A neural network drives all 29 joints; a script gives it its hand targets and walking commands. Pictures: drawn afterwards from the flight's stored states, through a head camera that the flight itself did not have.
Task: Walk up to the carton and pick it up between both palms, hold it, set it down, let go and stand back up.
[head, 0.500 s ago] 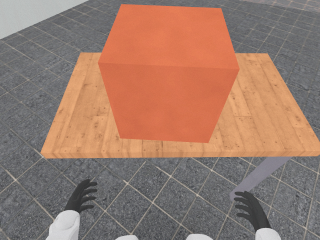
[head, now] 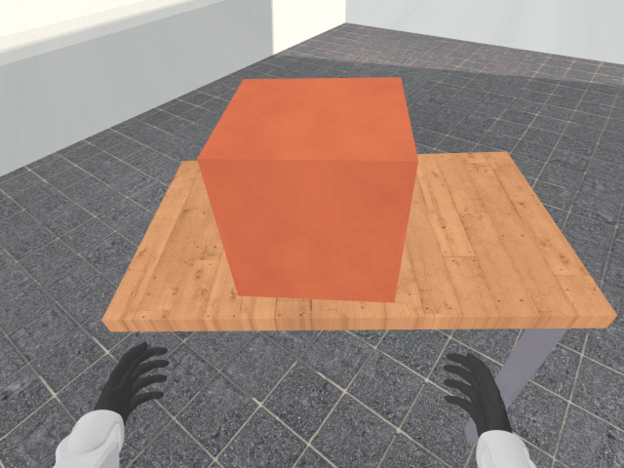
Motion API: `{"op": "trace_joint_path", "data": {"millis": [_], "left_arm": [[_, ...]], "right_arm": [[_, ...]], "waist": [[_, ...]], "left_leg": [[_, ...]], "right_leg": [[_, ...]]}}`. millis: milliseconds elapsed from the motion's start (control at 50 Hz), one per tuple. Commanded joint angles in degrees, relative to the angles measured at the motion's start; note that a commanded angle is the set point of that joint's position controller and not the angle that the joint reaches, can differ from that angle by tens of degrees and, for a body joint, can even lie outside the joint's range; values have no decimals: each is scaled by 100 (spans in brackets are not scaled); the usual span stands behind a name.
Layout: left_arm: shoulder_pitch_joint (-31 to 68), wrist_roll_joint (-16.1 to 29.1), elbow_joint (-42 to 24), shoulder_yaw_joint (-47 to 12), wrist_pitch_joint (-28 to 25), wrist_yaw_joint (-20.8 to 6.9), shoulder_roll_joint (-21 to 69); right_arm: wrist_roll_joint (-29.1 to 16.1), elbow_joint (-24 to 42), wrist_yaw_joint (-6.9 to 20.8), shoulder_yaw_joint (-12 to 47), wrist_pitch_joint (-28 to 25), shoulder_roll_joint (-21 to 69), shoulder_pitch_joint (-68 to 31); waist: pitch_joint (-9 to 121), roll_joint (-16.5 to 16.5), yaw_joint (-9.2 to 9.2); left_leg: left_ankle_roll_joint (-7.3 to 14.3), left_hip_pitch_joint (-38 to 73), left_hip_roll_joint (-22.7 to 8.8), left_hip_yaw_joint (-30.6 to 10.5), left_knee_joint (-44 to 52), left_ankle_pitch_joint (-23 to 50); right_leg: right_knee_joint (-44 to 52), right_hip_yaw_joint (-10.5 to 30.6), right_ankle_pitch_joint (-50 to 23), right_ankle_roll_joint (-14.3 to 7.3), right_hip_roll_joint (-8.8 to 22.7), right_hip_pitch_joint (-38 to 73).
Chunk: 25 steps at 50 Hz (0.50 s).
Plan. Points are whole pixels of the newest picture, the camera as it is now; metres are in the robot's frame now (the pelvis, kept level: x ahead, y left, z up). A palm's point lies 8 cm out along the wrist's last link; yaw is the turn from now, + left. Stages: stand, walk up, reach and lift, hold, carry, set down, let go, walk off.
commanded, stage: reach and lift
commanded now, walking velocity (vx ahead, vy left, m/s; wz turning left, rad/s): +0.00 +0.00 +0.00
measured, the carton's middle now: (317, 189) +0.53 +0.01 +0.08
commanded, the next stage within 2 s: none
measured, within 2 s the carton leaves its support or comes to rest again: neither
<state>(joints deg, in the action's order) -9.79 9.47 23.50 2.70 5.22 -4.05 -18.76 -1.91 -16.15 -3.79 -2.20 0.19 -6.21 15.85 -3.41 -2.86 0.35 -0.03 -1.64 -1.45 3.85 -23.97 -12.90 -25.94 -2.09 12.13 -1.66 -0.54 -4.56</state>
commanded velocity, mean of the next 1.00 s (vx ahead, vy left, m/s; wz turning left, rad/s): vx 0.00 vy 0.00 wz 0.00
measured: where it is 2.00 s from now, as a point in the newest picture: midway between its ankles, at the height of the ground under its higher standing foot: outside the picture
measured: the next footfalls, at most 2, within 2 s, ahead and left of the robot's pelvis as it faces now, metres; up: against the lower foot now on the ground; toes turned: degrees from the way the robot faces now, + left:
none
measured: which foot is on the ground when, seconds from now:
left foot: down 0.00-1.00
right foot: down 0.00-1.00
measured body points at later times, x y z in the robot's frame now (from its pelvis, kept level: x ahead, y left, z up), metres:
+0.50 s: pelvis +0.04 +0.01 +0.00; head +0.02 +0.01 +0.45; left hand +0.24 +0.28 +0.04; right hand +0.25 -0.19 +0.03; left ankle +0.02 +0.13 -0.74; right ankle +0.04 -0.09 -0.74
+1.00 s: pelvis +0.05 +0.04 +0.01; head +0.05 +0.04 +0.46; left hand +0.32 +0.28 +0.11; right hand +0.32 -0.20 +0.10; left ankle +0.02 +0.13 -0.74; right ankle +0.04 -0.09 -0.74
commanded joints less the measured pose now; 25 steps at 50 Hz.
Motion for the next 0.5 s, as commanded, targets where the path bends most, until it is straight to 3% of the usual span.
{"op": "trace_joint_path", "data": {"millis": [0, 120, 220, 320, 340, 360, 400, 480], "left_arm": [[1023, 270, -428, 414, -426, -159, -1102], [1088, 193, -1080, 605, -551, -151, -1311], [782, 288, -1955, 589, -564, -60, -1364], [140, 508, -2570, 577, -575, -84, -1394], [72, 625, -2366, 576, -543, -113, -1575], [96, 730, -2668, 661, -583, -101, -1676], [45, 883, -2875, 532, -648, -79, -1576], [-312, 1127, -3043, 417, -870, -59, -1534]], "right_arm": [[-102, 1169, -161, 37, 104, -322, -672], [-517, 1434, -286, 177, 196, -211, -568], [-756, 1911, -313, 82, 99, -240, -293], [-929, 2334, -358, -59, 32, -448, 200], [-857, 2296, -335, -43, 58, -582, 265], [-875, 2531, -316, -56, 43, -637, 204], [-911, 2592, -244, -155, -9, -734, 232], [-1120, 2923, -164, -145, -146, -1003, 269]], "waist": [[-542, 953, 175], [-245, 125, 287], [79, -241, 225], [328, -216, 102], [197, -422, -68], [292, -224, -21], [440, -284, -90], [585, 3, 4]], "left_leg": [[118, -441, 208, 120, 657, -429], [36, -459, 159, 11, 687, -153], [-82, -356, 183, -71, 643, 330], [-224, -298, 218, -153, 537, 1163], [-134, -590, 228, -92, 532, 1009], [-78, -677, 187, -167, 564, 953], [-168, -494, 164, -232, 488, 1338], [-257, -296, 98, -407, 315, 2216]], "right_leg": [[1444, 571, 1728, 257, 359, -570], [1330, 625, 1146, 150, 446, -263], [1254, 682, 455, 124, 473, -219], [1066, 615, -730, 176, 352, 79], [1030, 703, -709, 132, 348, 205], [969, 730, -782, 131, 373, 343], [912, 583, -941, 60, 265, 260], [935, 519, -1608, 14, 144, 321]]}}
